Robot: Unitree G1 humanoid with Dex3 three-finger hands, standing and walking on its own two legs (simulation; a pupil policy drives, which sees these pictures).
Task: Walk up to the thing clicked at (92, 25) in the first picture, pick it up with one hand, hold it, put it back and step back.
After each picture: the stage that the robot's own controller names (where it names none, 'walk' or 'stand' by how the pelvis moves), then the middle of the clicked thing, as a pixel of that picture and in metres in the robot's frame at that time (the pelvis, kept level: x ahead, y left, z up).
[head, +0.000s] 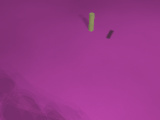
stand; (91, 22) +1.86 -0.09 -0.66
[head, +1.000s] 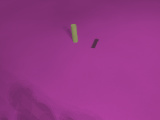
walk; (74, 33) +1.72 +0.27 -0.64
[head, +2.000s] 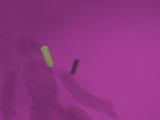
walk; (47, 56) +1.10 +0.48 -0.65
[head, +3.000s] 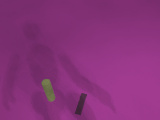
walk; (48, 90) +0.73 +0.36 -0.64
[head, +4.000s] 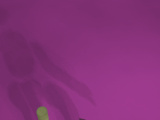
walk; (43, 118) +0.48 +0.24 -0.63
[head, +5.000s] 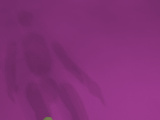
stand; out of the picture +0.43 +0.26 -0.65
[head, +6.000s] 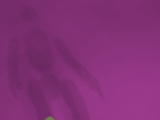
stand; out of the picture +0.42 +0.25 -0.66
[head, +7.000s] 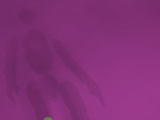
stand; out of the picture +0.42 +0.26 -0.66
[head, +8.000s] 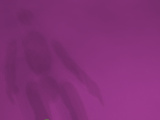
stand; out of the picture +0.41 +0.27 -0.66
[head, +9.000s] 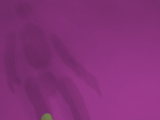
go down; out of the picture +0.42 +0.27 -0.65
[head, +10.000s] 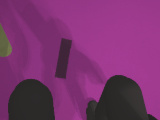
go down; out of the picture +0.49 +0.30 -0.23
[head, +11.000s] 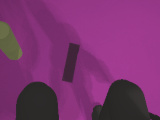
close in; (8, 44) +0.48 +0.29 -0.25
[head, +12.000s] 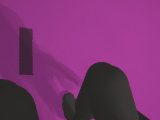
close in; out of the picture +0.47 +0.33 -0.16
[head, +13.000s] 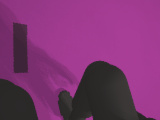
lift; out of the picture +0.44 +0.32 -0.16
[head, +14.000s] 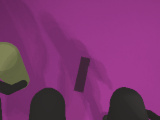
lift; (13, 71) +0.35 +0.24 -0.02
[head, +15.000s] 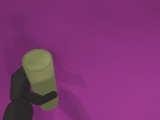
hold; (44, 84) +0.32 +0.14 +0.09
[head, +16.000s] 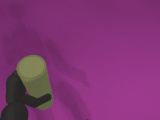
hold; (39, 87) +0.32 +0.16 +0.05
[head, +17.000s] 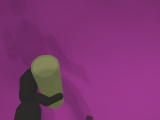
crouch; (50, 86) +0.33 +0.13 +0.04
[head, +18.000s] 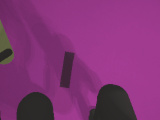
crouch; out of the picture +0.46 +0.24 -0.05
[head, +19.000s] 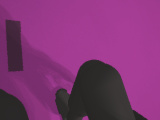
lower; out of the picture +0.45 +0.30 -0.17
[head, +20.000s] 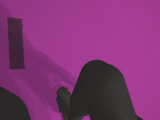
lower; out of the picture +0.45 +0.31 -0.17
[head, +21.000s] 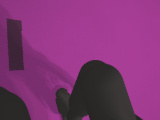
lower; out of the picture +0.46 +0.31 -0.17
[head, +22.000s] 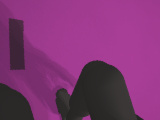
lower; out of the picture +0.45 +0.32 -0.17
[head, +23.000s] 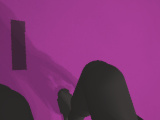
loosen; out of the picture +0.46 +0.30 -0.16
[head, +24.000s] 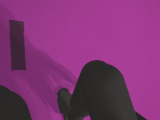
rise; out of the picture +0.45 +0.30 -0.17
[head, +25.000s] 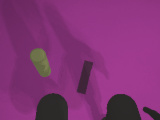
walk; (41, 64) +0.48 +0.22 -0.35
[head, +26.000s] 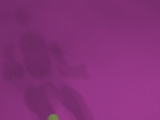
stand; out of the picture +0.42 +0.20 -0.59
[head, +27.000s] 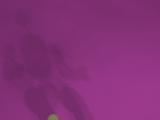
stand; out of the picture +0.42 +0.20 -0.60
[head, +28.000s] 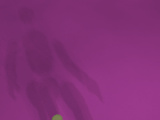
stand; out of the picture +0.42 +0.19 -0.63
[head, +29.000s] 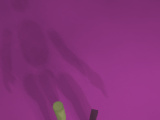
walk; (60, 112) +0.46 +0.18 -0.64
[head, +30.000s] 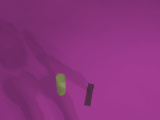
walk; (61, 85) +0.65 +0.14 -0.64
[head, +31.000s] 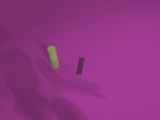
walk; (53, 57) +0.95 +0.32 -0.62
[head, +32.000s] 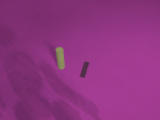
stand; (60, 58) +1.04 +0.23 -0.64
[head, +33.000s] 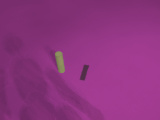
stand; (60, 62) +1.05 +0.27 -0.66
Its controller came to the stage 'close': yes
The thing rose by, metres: 0.69
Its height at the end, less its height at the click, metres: +0.00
